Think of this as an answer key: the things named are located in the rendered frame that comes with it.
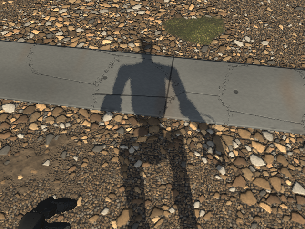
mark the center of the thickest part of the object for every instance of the robot left hand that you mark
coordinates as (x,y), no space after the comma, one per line
(35,219)

